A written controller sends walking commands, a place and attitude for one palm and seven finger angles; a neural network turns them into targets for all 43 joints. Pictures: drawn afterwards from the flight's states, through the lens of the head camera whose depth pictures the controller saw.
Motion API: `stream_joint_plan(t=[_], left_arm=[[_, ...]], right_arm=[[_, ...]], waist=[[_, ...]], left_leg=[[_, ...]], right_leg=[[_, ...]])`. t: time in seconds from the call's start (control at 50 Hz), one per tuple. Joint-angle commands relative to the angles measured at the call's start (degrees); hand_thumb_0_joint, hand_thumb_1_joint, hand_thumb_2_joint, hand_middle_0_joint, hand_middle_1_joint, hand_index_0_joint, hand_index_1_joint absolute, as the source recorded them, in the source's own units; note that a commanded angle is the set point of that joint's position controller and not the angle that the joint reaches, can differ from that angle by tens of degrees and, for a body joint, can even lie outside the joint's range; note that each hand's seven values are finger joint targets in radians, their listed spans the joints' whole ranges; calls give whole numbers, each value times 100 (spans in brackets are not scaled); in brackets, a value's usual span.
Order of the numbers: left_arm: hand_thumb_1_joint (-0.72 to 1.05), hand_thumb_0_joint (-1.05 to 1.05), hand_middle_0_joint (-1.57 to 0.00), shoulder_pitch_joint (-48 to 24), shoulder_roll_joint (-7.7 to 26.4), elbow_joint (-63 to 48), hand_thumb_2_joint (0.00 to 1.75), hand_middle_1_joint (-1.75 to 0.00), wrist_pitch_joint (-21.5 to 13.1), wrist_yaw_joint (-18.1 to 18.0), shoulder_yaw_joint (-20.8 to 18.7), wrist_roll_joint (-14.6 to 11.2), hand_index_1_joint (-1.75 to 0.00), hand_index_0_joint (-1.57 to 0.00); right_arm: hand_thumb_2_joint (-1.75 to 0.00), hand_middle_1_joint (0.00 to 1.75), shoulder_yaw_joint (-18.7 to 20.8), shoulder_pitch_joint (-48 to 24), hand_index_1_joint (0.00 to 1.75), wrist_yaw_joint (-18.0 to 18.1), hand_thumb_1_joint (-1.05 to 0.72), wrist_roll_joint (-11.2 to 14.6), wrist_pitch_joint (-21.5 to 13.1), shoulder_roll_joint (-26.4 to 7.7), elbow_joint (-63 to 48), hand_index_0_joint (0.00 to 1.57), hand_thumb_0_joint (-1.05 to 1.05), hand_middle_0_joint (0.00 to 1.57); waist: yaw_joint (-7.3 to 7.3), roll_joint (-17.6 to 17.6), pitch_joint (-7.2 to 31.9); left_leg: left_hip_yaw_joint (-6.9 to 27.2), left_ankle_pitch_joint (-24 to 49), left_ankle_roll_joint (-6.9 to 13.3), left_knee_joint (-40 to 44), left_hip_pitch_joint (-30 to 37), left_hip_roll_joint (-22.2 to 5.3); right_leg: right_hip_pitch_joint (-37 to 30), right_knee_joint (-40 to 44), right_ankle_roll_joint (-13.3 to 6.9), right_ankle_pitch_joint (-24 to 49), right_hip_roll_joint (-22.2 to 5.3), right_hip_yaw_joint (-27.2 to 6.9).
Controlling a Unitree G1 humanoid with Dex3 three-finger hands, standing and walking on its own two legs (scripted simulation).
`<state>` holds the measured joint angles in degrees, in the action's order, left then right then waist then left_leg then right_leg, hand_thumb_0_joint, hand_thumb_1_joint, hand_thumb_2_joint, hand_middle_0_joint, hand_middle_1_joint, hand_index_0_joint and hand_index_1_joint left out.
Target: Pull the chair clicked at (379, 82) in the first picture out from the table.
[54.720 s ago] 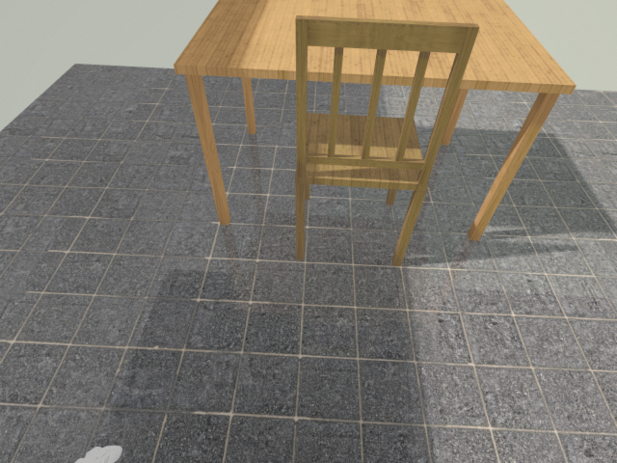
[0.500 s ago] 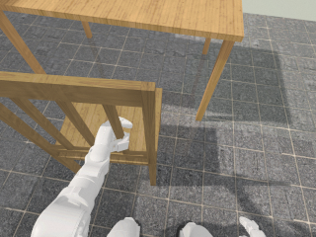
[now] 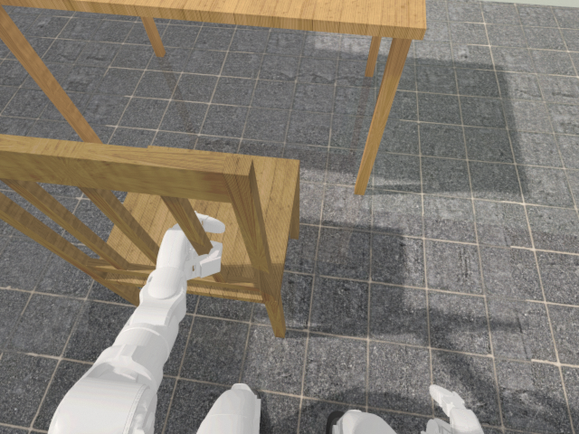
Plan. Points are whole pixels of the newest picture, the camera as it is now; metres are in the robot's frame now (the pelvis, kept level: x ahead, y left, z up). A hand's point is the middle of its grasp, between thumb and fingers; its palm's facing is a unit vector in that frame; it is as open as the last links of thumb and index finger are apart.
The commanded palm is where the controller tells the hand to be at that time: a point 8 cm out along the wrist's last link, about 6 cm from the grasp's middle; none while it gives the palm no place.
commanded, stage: step backward, pulling the chair out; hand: left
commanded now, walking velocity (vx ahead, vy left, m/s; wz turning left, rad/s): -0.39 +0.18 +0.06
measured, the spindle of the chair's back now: (140, 237) +0.39 +0.26 -0.06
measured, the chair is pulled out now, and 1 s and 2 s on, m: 0.44 0.72 0.74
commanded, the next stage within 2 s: stop walking, hand still on the chair in 0.54 s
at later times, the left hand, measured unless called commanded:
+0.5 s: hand (211, 343) +0.23 +0.12 -0.06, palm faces -0.01 -0.98 -0.17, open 5.7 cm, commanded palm +0.23 +0.18 -0.06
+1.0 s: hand out of the picture +0.07 +0.11 -0.06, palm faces -0.07 -0.99 -0.15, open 5.6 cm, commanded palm +0.06 +0.17 -0.05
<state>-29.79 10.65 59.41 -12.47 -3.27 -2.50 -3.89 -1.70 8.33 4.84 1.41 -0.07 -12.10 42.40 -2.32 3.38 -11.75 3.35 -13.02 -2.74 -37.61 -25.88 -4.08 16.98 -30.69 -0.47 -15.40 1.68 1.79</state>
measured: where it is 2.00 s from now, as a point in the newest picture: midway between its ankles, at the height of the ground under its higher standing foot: outside the picture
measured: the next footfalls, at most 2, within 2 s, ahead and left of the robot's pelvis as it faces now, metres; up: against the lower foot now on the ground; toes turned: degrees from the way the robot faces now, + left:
left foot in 0.18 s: -0.02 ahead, +0.16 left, +0.00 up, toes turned +3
right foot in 0.44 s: -0.06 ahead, -0.11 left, +0.00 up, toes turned +0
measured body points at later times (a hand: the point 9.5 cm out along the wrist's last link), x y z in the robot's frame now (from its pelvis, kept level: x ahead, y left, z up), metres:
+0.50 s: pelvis -0.12 -0.01 +0.00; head -0.04 -0.02 +0.44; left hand +0.23 +0.18 -0.05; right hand -0.01 -0.23 -0.15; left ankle -0.07 +0.15 -0.72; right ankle -0.09 -0.12 -0.73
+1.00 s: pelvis -0.20 +0.01 +0.00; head -0.19 -0.01 +0.45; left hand +0.07 +0.17 -0.05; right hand -0.10 -0.21 -0.13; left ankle -0.21 +0.15 -0.73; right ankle -0.10 -0.11 -0.73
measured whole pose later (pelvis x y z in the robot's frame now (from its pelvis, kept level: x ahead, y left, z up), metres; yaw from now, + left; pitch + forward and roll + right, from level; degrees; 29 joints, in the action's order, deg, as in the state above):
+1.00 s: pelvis -0.20 +0.01 +0.00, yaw +2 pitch -3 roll +1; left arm -12.3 4.1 50.3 -6.8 -3.3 6.3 -2.2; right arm -2.6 15.1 5.8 0.8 1.3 -11.3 41.5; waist -1.6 2.0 -3.7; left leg -1.6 -18.6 -0.8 -31.3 -11.0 -2.3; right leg 20.0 -30.8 0.6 -11.8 -2.5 0.9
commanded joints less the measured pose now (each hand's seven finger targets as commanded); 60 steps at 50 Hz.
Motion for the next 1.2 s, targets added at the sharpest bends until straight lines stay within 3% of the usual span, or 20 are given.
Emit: stream_joint_plan(t=[0.0,0.12,0.16,0.2,0.24,0.32,0.4,0.42,0.44,0.46,0.48,0.52,0.64,0.7,0.74,0.76,0.84,0.9,0.96,1.18], left_arm=[[90,0,-50,-1566,1185,-985,90,-145,-118,-172,-118,282,-145,-50],[90,0,-50,-1557,868,-1026,90,-145,170,-222,113,181,-145,-50],[90,0,-50,-1783,596,-1156,90,-145,191,-182,433,127,-145,-50],[90,0,-50,-2151,240,-1497,90,-145,118,-129,632,124,-145,-50],[90,0,-50,-2131,170,-1486,90,-145,54,-105,580,209,-145,-50],[90,0,-50,-1995,210,-1304,90,-145,-135,-154,453,252,-145,-50],[90,0,-50,-1902,505,-1024,90,-145,-241,-114,316,313,-145,-50],[90,0,-50,-1918,621,-966,90,-145,-253,-106,319,327,-145,-50],[90,0,-50,-1898,990,-845,90,-145,-211,-155,125,260,-145,-50],[90,0,-50,-1564,1213,-597,90,-145,-72,-168,-25,162,-145,-50],[90,0,-50,-1550,1123,-474,90,-145,11,-157,0,155,-145,-50],[90,0,-50,-1588,888,-524,90,-145,91,-165,19,198,-145,-50],[90,0,-50,-1339,690,-1493,90,-145,204,-223,123,174,-145,-50],[90,0,-50,-1212,106,-2022,90,-145,309,-196,539,99,-145,-50],[90,0,-50,-1237,-316,-1986,90,-145,286,-140,838,153,-145,-50],[90,0,-50,-1271,-246,-2198,90,-145,283,-141,797,152,-145,-50],[90,0,-50,-760,-260,-2057,90,-145,282,-106,844,237,-145,-50],[90,0,-50,-332,-100,-2011,90,-145,246,-141,814,300,-145,-50],[90,0,-50,144,70,-2233,90,-145,216,-173,689,296,-145,-50],[90,0,-50,1414,-211,-2696,90,-145,114,-258,896,411,-145,-50]], right_arm=[[-90,30,305,77,30,268,-90,-4,-264,-907,-482,20,0,20],[-90,30,275,351,30,456,-90,35,-129,-1042,-335,20,0,20],[-90,30,363,376,30,440,-90,104,-22,-1176,-448,20,0,20],[-90,30,352,409,30,380,-90,20,68,-1071,-606,20,0,20],[-90,30,338,299,30,256,-90,-134,100,-904,-649,20,0,20],[-90,30,439,611,30,64,-90,-112,-10,-954,-518,20,0,20],[-90,30,376,586,30,25,-90,-37,-148,-934,-430,20,0,20],[-90,30,350,511,30,67,-90,12,-157,-863,-443,20,0,20],[-90,30,405,608,30,165,-90,105,-175,-866,-413,20,0,20],[-90,30,474,495,30,210,-90,165,-229,-1035,-449,20,0,20],[-90,30,437,323,30,214,-90,148,-258,-1006,-464,20,0,20],[-90,30,253,308,30,228,-90,50,-289,-845,-380,20,0,20],[-90,30,292,494,30,360,-90,-6,-211,-902,-581,20,0,20],[-90,30,332,396,30,374,-90,-6,-71,-990,-823,20,0,20],[-90,30,187,112,30,300,-90,-35,-24,-774,-970,20,0,20],[-90,30,194,144,30,291,-90,-21,-22,-731,-951,20,0,20],[-90,30,290,310,30,182,-90,-29,-59,-829,-879,20,0,20],[-90,30,245,331,30,182,-90,-42,-89,-734,-818,20,0,20],[-90,30,236,427,30,235,-90,-97,-142,-669,-725,20,0,20],[-90,30,156,165,30,273,-90,-133,-317,-595,-879,20,0,20]], waist=[[171,-777,3115],[83,-1162,3113],[48,-663,3028],[-24,286,3158],[6,1258,3079],[-22,913,3066],[55,809,3025],[26,358,2993],[-31,-1023,3113],[138,-1630,3075],[239,-1418,2957],[175,-1016,2908],[175,-1269,3189],[205,-193,2986],[208,938,2596],[210,1010,2498],[100,47,2356],[120,-329,1787],[93,-941,1690],[209,-485,1672]], left_leg=[[434,-1529,-4,-1637,123,257],[-85,372,21,938,1134,46],[80,2870,264,1249,1955,-534],[302,3899,504,1168,2343,-926],[731,4476,798,1379,2227,-1323],[721,5317,1028,809,3102,-1395],[329,3787,640,303,2329,-992],[-20,2564,349,142,1703,-666],[-390,413,30,-404,1060,-106],[-146,-1322,-37,-1185,672,266],[207,-1716,-6,-1753,401,262],[315,-1650,-3,-1670,355,234],[-273,-594,44,879,1295,276],[111,1091,454,1833,1921,-594],[586,778,762,2006,1263,-926],[636,659,908,2013,1108,-992],[-1,-265,642,1552,1120,-499],[-312,-1803,504,1533,846,-7],[-399,-1563,486,1323,1195,197],[-41,-590,505,1878,1265,-145]], right_leg=[[-1583,383,-920,5160,-2508,-1318],[-1734,37,-345,5029,-1814,-598],[-962,-26,48,3596,-1139,-253],[-498,-530,152,2354,-724,-86],[78,-1475,72,-519,-528,-98],[360,-795,22,-601,-386,-153],[-607,556,-16,1459,-588,-300],[-973,641,-81,2795,-969,-522],[-1307,722,-332,3551,-1617,-1142],[-1196,815,-737,4073,-2143,-1610],[-1013,764,-932,3686,-2422,-1655],[-1134,500,-914,3866,-2318,-1261],[-1571,386,-546,3361,-1957,-979],[-1012,-66,64,1121,-934,-245],[-715,-764,140,-355,-549,74],[-821,-826,138,-557,-487,76],[-1141,218,110,-145,-498,-73],[-432,863,-14,-1549,-675,-591],[-36,1403,-108,-1959,-875,-893],[-303,937,-9,-479,-747,-587]])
